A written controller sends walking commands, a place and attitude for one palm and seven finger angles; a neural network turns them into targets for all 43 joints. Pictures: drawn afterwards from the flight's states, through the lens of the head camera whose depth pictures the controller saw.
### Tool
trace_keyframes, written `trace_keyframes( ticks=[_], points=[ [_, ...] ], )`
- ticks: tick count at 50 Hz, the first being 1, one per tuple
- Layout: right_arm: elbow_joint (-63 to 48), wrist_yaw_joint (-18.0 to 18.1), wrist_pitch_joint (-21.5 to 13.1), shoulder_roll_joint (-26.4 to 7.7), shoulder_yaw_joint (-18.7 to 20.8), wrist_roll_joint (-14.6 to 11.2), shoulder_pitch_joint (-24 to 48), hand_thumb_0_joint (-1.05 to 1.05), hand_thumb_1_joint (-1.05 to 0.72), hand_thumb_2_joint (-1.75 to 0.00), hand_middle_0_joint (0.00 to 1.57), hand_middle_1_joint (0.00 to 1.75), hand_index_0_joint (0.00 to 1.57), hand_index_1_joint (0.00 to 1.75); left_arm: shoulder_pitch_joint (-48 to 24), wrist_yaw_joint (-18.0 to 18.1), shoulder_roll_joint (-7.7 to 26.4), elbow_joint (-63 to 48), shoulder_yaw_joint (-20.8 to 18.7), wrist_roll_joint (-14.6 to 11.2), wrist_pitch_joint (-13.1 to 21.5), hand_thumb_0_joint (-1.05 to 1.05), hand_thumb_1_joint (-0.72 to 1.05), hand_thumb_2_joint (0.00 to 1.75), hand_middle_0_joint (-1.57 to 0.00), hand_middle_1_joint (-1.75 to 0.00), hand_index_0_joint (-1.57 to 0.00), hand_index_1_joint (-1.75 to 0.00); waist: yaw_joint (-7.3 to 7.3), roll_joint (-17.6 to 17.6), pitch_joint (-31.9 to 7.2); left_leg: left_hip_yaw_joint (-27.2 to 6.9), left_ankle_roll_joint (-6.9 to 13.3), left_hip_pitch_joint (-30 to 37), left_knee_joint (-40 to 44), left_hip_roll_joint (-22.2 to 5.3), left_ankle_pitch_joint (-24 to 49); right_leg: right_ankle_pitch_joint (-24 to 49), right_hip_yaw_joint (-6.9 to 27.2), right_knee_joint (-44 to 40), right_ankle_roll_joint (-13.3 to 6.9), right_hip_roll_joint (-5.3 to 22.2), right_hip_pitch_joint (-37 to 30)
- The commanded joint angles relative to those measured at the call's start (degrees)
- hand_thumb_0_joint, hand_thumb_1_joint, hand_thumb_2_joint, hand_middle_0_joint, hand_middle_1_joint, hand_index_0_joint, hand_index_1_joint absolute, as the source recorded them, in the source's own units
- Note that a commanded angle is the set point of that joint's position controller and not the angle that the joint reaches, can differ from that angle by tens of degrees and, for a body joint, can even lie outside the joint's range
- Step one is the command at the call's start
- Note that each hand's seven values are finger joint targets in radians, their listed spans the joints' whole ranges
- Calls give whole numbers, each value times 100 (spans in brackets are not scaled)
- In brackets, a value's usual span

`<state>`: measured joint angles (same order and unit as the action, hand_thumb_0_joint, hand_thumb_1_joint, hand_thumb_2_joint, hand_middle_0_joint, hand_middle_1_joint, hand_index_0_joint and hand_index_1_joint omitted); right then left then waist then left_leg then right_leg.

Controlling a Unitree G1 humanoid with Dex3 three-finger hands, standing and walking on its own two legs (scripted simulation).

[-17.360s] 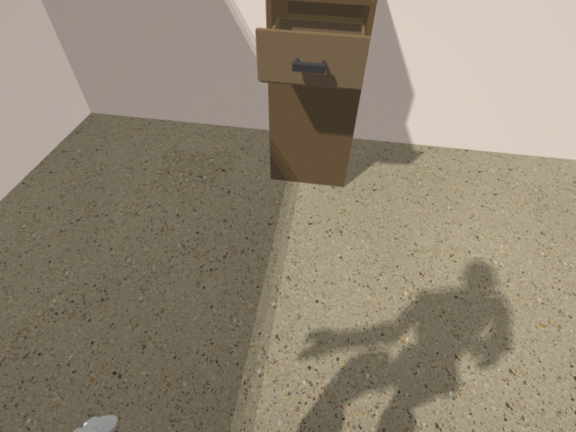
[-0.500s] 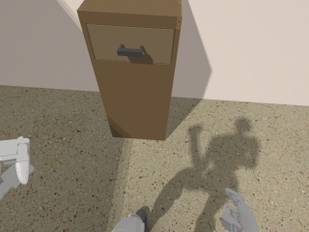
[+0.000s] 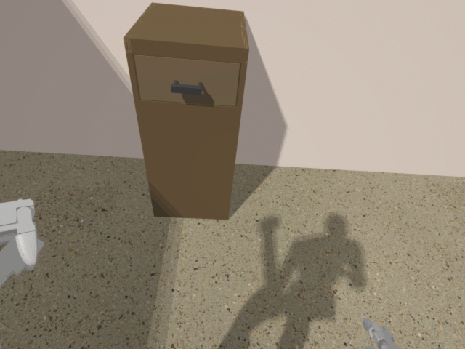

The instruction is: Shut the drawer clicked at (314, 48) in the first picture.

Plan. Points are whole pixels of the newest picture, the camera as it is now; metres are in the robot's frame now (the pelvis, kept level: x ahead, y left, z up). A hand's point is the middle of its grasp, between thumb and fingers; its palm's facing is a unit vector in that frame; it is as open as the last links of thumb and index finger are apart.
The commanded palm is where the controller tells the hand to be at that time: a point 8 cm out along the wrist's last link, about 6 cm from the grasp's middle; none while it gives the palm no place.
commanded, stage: stop stepping back and stand still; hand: left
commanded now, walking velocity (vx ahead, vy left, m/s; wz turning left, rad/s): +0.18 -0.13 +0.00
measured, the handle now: (187, 86) +0.91 +0.22 +0.02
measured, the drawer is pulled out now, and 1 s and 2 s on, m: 0.00 0.00 0.00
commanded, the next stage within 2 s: let the arm hang, fingers relaxed in 1.20 s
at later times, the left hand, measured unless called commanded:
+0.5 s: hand (24, 298) +0.12 +0.23 +0.18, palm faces +0.46 -0.79 -0.40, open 3.3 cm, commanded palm +0.07 +0.27 +0.19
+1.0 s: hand (39, 244) +0.19 +0.26 +0.17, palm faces +0.41 -0.78 -0.48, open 3.3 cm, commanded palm +0.12 +0.30 +0.19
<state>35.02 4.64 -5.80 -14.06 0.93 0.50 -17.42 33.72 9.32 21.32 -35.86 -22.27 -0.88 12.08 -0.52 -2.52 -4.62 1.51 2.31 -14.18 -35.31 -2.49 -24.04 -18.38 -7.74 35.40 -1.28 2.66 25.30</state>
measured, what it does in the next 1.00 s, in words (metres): steps on the spot: right foot, then left foot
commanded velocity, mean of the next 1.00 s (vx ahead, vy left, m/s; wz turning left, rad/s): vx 0.08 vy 0.01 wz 0.00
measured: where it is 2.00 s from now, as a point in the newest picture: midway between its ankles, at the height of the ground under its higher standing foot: outside the picture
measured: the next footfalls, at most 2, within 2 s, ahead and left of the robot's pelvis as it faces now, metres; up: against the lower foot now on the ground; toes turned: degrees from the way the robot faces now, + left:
right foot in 0.26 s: +0.03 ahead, -0.11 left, +0.00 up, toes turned +0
left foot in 0.52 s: +0.03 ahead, +0.11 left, +0.00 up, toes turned +6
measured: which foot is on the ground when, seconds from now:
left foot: down 0.00-0.26, up 0.28-0.50, down 0.52-1.00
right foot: down 0.00-0.00, up 0.02-0.24, down 0.26-1.00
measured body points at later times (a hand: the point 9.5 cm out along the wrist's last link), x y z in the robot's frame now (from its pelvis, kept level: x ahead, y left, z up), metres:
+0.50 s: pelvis -0.04 -0.01 +0.01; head -0.06 -0.01 +0.45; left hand +0.09 +0.27 +0.20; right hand +0.11 -0.26 -0.07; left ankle -0.01 +0.11 -0.71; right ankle -0.02 -0.12 -0.72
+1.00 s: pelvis +0.01 +0.01 +0.01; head +0.04 +0.02 +0.46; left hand +0.16 +0.30 +0.20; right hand +0.18 -0.21 -0.08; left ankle -0.01 +0.11 -0.72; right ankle -0.01 -0.11 -0.72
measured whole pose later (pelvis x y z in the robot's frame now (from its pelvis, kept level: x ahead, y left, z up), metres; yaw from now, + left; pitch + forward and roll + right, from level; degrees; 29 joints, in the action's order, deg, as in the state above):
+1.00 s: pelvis +0.01 +0.01 +0.01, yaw +4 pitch +0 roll +0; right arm 36.1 3.5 -5.7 -10.6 -0.4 -0.3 -12.0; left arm 35.0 9.1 22.2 -33.5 -21.1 -1.0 12.6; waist -0.5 -1.6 4.2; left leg 3.0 1.7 -12.6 -29.2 0.8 -16.6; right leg -17.5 -3.0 30.5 -0.3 1.2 11.8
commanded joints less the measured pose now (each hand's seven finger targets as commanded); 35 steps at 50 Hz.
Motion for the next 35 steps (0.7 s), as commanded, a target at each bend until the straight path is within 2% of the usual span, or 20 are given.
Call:
trace_keyframes(
  ticks=[1, 2, 3, 4, 7, 10, 11, 12, 13, 14, 15, 17, 21, 24, 25, 27, 29, 32, 33, 35],
  points=[
    [-835, -28, -666, -540, 221, 13, 545, 0, -90, -90, 20, 30, 20, 30, -1440, 88, 1102, -1132, -513, 191, 510, 0, 90, 90, -140, -160, -140, -160, 226, 2303, 772, -2842, 1266, -501, 2679, -1746, -1168, -1020, 690, 3667, 222, -356, 1128],
    [-769, -85, -695, -470, 285, -5, 635, 0, -90, -90, 20, 30, 20, 30, -619, 77, 1247, -387, -851, 137, 543, 0, 90, 90, -140, -160, -140, -160, 152, 1414, 551, -2972, 1422, -560, 2508, -1843, -785, -659, 891, 4080, 202, -275, 1172],
    [-774, -196, -640, -393, 270, -3, 732, 0, -90, -90, 20, 30, 20, 30, -614, 27, 1173, -838, -756, 125, 577, 0, 90, 90, -140, -160, -140, -160, 220, 1412, 630, -3121, 1315, -574, 2484, -1681, -805, -499, 1020, 4069, 187, -47, 1441],
    [-766, -267, -616, -407, 282, -40, 842, 0, -90, -90, 20, 30, 20, 30, -200, 25, 1059, -878, -729, 132, 565, 0, 90, 90, -140, -160, -140, -160, 166, 1110, 798, -2642, 1201, -477, 2339, -1535, -682, -305, 994, 3673, 153, 43, 1535],
    [-836, -240, -525, -464, 254, -40, 980, 0, -90, -90, 20, 30, 20, 30, 541, 30, 981, -1047, -715, -3, 586, 0, 90, 90, -140, -160, -140, -160, 80, 1456, 624, -1246, 701, -1175, 2200, -991, -796, -276, 373, 1402, 65, -148, -296],
    [-840, -128, -339, -445, 223, 45, 916, 0, -90, -90, 20, 30, 20, 30, 625, 31, 975, -885, -718, 1, 534, 0, 90, 90, -140, -160, -140, -160, 38, 1542, 307, -849, 439, -2113, 1669, -763, -1305, -761, 9, 19, 0, -420, -2290],
    [-792, -101, -307, -406, 216, 29, 928, 0, -90, -90, 20, 30, 20, 30, 561, 35, 1060, -673, -795, 28, 492, 0, 90, 90, -140, -160, -140, -160, -25, 983, 247, -620, 309, -2497, 721, -538, -1223, -958, 353, -485, -70, -262, -2832],
    [-725, -102, -256, -329, 229, -5, 845, 0, -90, -90, 20, 30, 20, 30, 456, 19, 1048, -443, -751, 61, 418, 0, 90, 90, -140, -160, -140, -160, -11, -338, 341, -36, 157, -2680, -943, 51, -865, -1464, 1451, -1408, -348, 409, -2597],
    [-752, -111, -208, -396, 348, -73, 998, 0, -90, -90, 20, 30, 20, 30, 114, -26, 1142, -368, -753, -15, 394, 0, 90, 90, -140, -160, -140, -160, 30, -1710, 486, -121, -2, -3177, -2729, 389, -691, -2350, 3837, -2491, -879, 1733, -2095],
    [-611, -90, -267, -567, 390, -9, 899, 0, -90, -90, 20, 30, 20, 30, -327, -69, 1279, -314, -888, -86, 485, 0, 90, 90, -140, -160, -140, -160, 190, -1226, 828, -337, -88, -2980, -3555, 272, -44, -1225, 3843, -2607, -893, 1937, -1470],
    [-484, -101, -320, -489, 367, 50, 781, 0, -90, -90, 20, 30, 20, 30, -655, -53, 1424, -520, -1028, -73, 587, 0, 90, 90, -140, -160, -140, -160, 286, -817, 400, -366, -144, -2816, -3581, 100, 282, -784, 3443, -2374, -1029, 1914, -1645],
    [-465, -92, -272, -469, 374, -23, 847, 0, -90, -90, 20, 30, 20, 30, -746, -64, 1202, -562, -749, 3, 551, 0, 90, 90, -140, -160, -140, -160, 260, -515, 349, -335, -158, -1984, -3136, -65, 507, -2176, 2898, -2408, -924, 1610, -762],
    [-531, 13, -380, -287, 215, -16, 1039, 0, -90, -90, 20, 30, 20, 30, -519, -23, 844, -595, -325, 9, 586, 0, 90, 90, -140, -160, -140, -160, 169, -800, 752, 227, 6, -271, -744, -71, 448, -2001, 1566, -2284, -736, 1260, 180],
    [-555, 111, -513, -325, 196, 48, 989, 0, -90, -90, 20, 30, 20, 30, -514, 66, 884, -774, -378, 6, 639, 0, 90, 90, -140, -160, -140, -160, 166, -77, 663, 449, 43, 505, 679, 175, 400, -1882, 1129, -1517, -489, 794, -13],
    [-597, 117, -523, -408, 215, 52, 938, 0, -90, -90, 20, 30, 20, 30, -547, 68, 871, -841, -398, -17, 658, 0, 90, 90, -140, -160, -140, -160, 173, 503, 734, -59, 155, 546, 1148, -66, 5, -1688, 1064, -983, -334, 564, 49],
    [-774, 64, -531, -536, 241, 7, 845, 0, -90, -90, 20, 30, 20, 30, -459, 117, 891, -1174, -512, 4, 736, 0, 90, 90, -140, -160, -140, -160, 137, 2224, 620, -2352, 777, 648, 2235, -1517, -231, -1121, 372, 959, 90, -262, 450],
    [-672, -20, -595, -304, 194, 26, 851, 0, -90, -90, 20, 30, 20, 30, -463, 98, 1124, -1009, -796, 48, 693, 0, 90, 90, -140, -160, -140, -160, 151, 1856, 665, -2227, 847, -173, 2464, -1529, -199, -1151, 674, 1622, 73, -106, 41],
    [-772, -127, -544, -385, 195, -63, 882, 0, -90, -90, 20, 30, 20, 30, 173, 70, 897, -886, -704, -55, 531, 0, 90, 90, -140, -160, -140, -160, 69, 1489, 352, -756, 457, -244, 1630, -998, 875, -445, 345, -4, 165, -181, -973],
    [-785, -142, -492, -382, 185, -78, 871, 0, -90, -90, 20, 30, 20, 30, 286, 57, 781, -835, -573, -51, 504, 0, 90, 90, -140, -160, -140, -160, 67, 1339, 308, -603, 351, -520, 1331, -827, 929, -112, 301, -570, 175, -227, -1467],
    [-837, -167, -367, -353, 185, -93, 901, 0, -90, -90, 20, 30, 20, 30, 374, 20, 758, -635, -510, -59, 445, 0, 90, 90, -140, -160, -140, -160, 126, 454, 353, -205, 80, -950, 681, -350, 484, 270, 981, -1477, 23, 47, -1863]
  ],
)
